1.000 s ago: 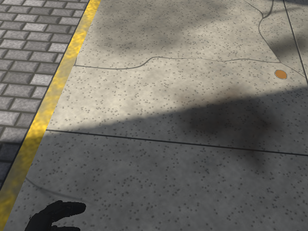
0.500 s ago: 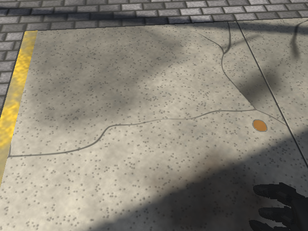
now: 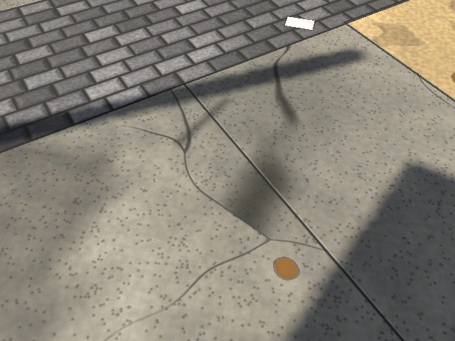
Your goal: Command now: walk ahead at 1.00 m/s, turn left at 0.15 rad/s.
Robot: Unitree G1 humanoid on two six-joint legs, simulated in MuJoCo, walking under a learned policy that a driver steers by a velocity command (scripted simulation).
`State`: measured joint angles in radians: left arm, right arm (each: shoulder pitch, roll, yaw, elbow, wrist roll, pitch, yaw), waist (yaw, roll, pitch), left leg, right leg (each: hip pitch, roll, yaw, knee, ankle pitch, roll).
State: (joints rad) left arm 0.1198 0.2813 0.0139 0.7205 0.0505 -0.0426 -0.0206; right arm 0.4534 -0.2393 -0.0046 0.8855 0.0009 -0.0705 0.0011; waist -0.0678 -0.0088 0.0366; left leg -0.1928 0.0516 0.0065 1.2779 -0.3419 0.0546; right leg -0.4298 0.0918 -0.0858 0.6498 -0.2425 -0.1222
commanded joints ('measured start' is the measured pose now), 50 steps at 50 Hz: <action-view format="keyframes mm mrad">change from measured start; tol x32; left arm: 1 195 140 62 38 -3 -35 21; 50 87 86 3 -49 -28 34 62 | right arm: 1 -78 -130 -28 -111 -3 -9 7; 50 -166 -103 -53 -122 -6 125 -7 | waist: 1 86 58 -26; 12 64 15 115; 20 -29 10 -493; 24 109 -119 -77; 50 30 -135 -84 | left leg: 1 -504 69 -98 63 53 23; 11 -410 29 120 -511 530 49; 16 195 -182 146 -627 494 116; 19 732 275 -507 -659 1422 451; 21 369 221 -581 -887 784 396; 25 -155 96 -361 -964 915 300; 41 66 69 -369 -809 776 135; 45 -131 -202 -131 -549 -209 -16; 50 -84 -131 -111 -480 -152 -80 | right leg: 1 410 -349 442 -405 34 -120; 11 267 -208 -138 -581 706 59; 15 398 -242 -151 -85 1276 130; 17 214 -155 -144 590 680 163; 18 -136 4 -104 1008 -399 194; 19 -313 -3 116 1202 -355 196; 41 37 -105 117 -35 -66 103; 45 321 -486 511 -280 780 -143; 50 246 -299 285 -317 581 -61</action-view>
